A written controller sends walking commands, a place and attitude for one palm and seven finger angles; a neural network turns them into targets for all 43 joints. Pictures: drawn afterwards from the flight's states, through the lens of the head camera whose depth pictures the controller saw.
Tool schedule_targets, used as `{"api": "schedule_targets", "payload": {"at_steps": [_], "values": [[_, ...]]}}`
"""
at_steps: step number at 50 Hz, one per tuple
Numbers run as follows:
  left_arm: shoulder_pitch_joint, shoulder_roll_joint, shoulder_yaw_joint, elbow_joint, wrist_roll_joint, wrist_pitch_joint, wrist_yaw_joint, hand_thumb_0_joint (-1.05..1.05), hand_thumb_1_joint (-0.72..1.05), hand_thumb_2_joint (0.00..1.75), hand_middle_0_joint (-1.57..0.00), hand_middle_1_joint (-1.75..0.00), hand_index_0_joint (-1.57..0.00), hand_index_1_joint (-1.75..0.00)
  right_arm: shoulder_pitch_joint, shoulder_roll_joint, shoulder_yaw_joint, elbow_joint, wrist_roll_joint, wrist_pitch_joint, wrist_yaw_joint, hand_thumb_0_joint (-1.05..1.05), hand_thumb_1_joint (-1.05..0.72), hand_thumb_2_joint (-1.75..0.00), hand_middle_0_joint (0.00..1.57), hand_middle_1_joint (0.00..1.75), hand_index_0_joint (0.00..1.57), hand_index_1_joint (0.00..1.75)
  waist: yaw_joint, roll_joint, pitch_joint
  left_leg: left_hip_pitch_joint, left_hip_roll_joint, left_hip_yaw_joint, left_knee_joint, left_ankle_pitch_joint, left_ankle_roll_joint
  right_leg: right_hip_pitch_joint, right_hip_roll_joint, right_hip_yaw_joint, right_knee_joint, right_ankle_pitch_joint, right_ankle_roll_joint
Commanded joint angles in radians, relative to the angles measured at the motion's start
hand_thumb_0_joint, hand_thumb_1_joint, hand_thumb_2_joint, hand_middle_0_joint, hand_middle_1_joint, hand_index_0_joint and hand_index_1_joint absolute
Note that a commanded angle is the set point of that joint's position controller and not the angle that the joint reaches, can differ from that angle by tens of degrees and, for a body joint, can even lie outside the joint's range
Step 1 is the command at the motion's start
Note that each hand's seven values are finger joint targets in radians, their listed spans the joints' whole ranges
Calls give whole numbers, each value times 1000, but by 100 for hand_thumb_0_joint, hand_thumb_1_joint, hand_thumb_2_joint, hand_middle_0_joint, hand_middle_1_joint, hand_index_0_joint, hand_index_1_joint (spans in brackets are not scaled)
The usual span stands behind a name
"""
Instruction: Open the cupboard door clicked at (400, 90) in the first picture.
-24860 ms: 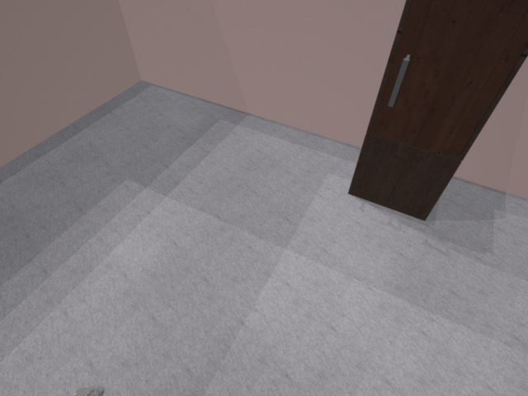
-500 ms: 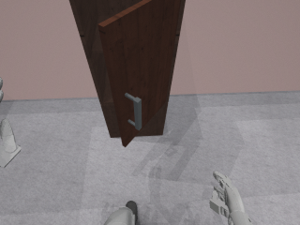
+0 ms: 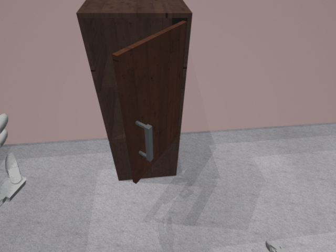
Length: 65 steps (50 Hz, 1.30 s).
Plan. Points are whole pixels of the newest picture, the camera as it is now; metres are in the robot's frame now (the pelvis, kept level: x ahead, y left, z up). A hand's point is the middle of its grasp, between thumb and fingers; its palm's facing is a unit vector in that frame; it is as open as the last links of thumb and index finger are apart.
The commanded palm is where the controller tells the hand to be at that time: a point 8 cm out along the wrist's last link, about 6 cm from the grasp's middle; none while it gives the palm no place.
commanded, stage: stop stepping back and stand still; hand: left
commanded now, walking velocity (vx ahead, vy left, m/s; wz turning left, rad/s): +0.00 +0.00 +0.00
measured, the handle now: (144, 141) +0.51 +0.11 -0.08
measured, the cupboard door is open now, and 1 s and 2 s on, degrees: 50 50 50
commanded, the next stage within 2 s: let the arm hang, fingers relaxed in 0.18 s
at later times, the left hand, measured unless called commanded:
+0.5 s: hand out of the picture +0.11 +0.21 -0.14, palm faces +0.02 -0.95 -0.32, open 7.4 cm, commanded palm none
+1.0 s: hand out of the picture -0.04 +0.15 -0.16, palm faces +0.06 -0.97 -0.23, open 7.3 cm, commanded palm none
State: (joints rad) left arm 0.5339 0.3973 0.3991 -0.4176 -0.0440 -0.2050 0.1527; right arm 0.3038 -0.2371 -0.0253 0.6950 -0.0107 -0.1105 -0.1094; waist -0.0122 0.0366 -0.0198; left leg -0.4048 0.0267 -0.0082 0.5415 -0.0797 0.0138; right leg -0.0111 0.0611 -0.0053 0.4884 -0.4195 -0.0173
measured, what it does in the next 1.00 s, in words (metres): stands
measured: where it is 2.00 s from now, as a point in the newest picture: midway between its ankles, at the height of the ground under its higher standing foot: outside the picture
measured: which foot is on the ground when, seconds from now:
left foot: down 0.00-1.00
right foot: down 0.00-1.00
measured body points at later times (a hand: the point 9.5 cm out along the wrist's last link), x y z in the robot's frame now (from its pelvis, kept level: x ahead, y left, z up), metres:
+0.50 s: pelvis +0.01 -0.01 -0.01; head +0.01 -0.02 +0.44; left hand +0.11 +0.26 -0.11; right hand +0.14 -0.28 -0.13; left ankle +0.13 +0.10 -0.72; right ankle -0.09 -0.11 -0.72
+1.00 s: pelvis +0.03 -0.02 +0.00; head +0.04 -0.03 +0.45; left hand -0.04 +0.20 -0.15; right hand +0.01 -0.23 -0.17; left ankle +0.13 +0.10 -0.72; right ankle -0.09 -0.11 -0.72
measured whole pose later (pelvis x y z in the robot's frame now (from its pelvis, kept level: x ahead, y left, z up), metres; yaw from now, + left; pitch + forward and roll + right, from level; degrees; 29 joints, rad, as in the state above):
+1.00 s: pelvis +0.03 -0.02 +0.00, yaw +0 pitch -3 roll +0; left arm 0.43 0.13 0.02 1.14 0.01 0.01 0.05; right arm 0.30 -0.12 -0.01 1.14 -0.02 0.03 -0.04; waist -0.01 0.02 0.06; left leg -0.34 0.01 0.01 0.51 -0.11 0.00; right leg 0.06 0.04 0.00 0.43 -0.44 -0.04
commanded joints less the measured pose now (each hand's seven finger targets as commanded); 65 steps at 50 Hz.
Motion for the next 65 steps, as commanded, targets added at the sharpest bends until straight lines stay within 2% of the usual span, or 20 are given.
{"api": "schedule_targets", "payload": {"at_steps": [1,4,6,8,11,13,14,15,18,20,21,22,24,26,28,30,37,46,54,65], "values": [[-126,195,121,-236,-2,-73,13,0,90,90,-20,-30,-20,-30,-181,-97,-13,-205,-3,-77,-3,0,-90,-90,20,30,20,30,5,155,99,134,89,-177,-367,-515,-11,-292,18,-18,-107,-110,-6],[-32,202,154,-247,-9,-69,12,0,90,90,-20,-30,-20,-30,-182,-76,-13,-217,-6,-70,9,0,-90,-90,20,30,20,30,17,133,-4,101,52,-100,-344,-468,-28,-173,12,-27,-136,-87,-24],[43,199,158,-244,-19,-58,8,0,90,90,-20,-30,-20,-30,-170,-63,-16,-214,-3,-59,23,0,-90,-90,20,30,20,30,10,-7,-59,239,-9,3,-118,-228,-41,-284,-75,66,-254,-69,-57],[66,167,130,-229,-30,-36,8,0,90,90,-20,-30,-20,-30,-163,-70,-19,-197,-2,-40,30,0,-90,-90,20,30,20,30,4,-118,-48,302,-6,-2,53,-104,-33,-407,-158,156,-282,33,-83],[-53,176,112,-229,-23,-22,14,0,90,90,-20,-30,-20,-30,-159,-82,-14,-192,1,-40,20,0,-90,-90,20,30,20,30,-11,-43,-48,330,22,-13,-19,30,-16,-344,-107,86,-177,268,-23],[-126,181,91,-209,-21,-23,11,0,90,90,-20,-30,-20,-30,-170,-89,-15,-200,11,-49,6,0,-90,-90,20,30,20,30,-14,23,-5,381,57,-47,-80,-20,-5,-381,-69,63,-161,146,11],[-74,-6,-272,524,86,134,-130,0,90,90,-20,-30,-20,-30,-191,-306,-58,14,7,-68,97,0,-90,-90,20,30,20,30,-30,99,12,179,109,-172,56,211,50,-383,-102,7,116,215,-22],[-60,0,-256,566,77,197,-144,0,90,90,-20,-30,-20,-30,-143,-261,-59,25,12,0,99,0,-90,-90,20,30,20,30,-10,88,-31,137,144,-187,-16,211,85,-302,-80,14,186,91,-12],[-57,-28,-278,712,79,216,-157,0,90,90,-20,-30,-20,-30,-204,-214,-17,2,-22,55,89,0,-90,-90,20,30,20,30,42,-76,-15,-32,156,-287,-166,-216,116,-222,-66,12,159,-41,-24],[-91,29,-274,843,84,210,-155,0,90,90,-20,-30,-20,-30,-214,-198,-18,21,-22,75,93,0,-90,-90,20,30,20,30,46,-221,-12,11,63,-167,-69,-167,67,-212,-112,71,-25,21,-63],[-146,55,-280,907,83,203,-150,0,90,90,-20,-30,-20,-30,-225,-185,-21,32,-17,85,94,0,-90,-90,20,30,20,30,37,-356,12,39,6,-91,42,-123,36,-259,-188,170,-126,98,-89],[-219,47,-295,962,80,204,-139,0,90,90,-20,-30,-20,-30,-221,-166,-22,56,-19,98,95,0,-90,-90,20,30,20,30,19,-395,61,49,-24,-51,142,-158,15,-316,-255,214,-171,206,-126],[-273,28,-320,1064,75,205,-123,0,90,90,-20,-30,-20,-30,-192,-144,-23,96,-29,112,96,0,-90,-90,20,30,20,30,-6,-185,101,59,-6,-17,147,-118,10,-258,-256,164,-74,548,-136],[-235,19,-328,1163,65,202,-115,0,90,90,-20,-30,-20,-30,-120,-134,-14,150,-27,107,85,0,-90,-90,20,30,20,30,-9,-13,19,179,25,-34,53,246,33,-174,-177,89,26,643,-61],[-171,-26,-340,1266,57,212,-111,0,90,90,-20,-30,-20,-30,-73,-130,-11,207,-20,110,76,0,-90,-90,20,30,20,30,-6,124,-5,249,70,-105,13,263,63,-183,-133,62,23,430,-35],[-123,-63,-352,1361,48,218,-117,0,90,90,-20,-30,-20,-30,-86,-106,-1,245,-12,118,69,0,-90,-90,20,30,20,30,15,223,36,207,92,-168,-83,87,72,-174,-106,47,-51,182,-38],[-54,-162,-369,1519,53,205,-113,0,90,90,-20,-30,-20,-30,-14,-59,-7,340,-4,120,56,0,-90,-90,20,30,20,30,-1,24,45,283,76,-111,-83,48,46,-179,-122,56,-165,231,-50],[0,-212,-379,1552,51,207,-94,0,90,90,-20,-30,-20,-30,31,-1,-5,404,-5,126,55,0,-90,-90,20,30,20,30,6,-119,131,246,66,-57,-62,67,45,-191,-136,47,-169,321,-33],[-8,-206,-380,1542,49,209,-93,0,90,90,-20,-30,-20,-30,51,34,0,429,-11,138,65,0,-90,-90,20,30,20,30,3,-73,217,222,55,-52,-75,-21,34,-260,-137,59,-184,166,-45],[-24,-206,-370,1532,49,206,-90,0,90,90,-20,-30,-20,-30,53,41,2,422,-9,128,57,0,-90,-90,20,30,20,30,6,-60,178,220,57,-32,-40,71,37,-192,-141,56,-163,366,-18]]}}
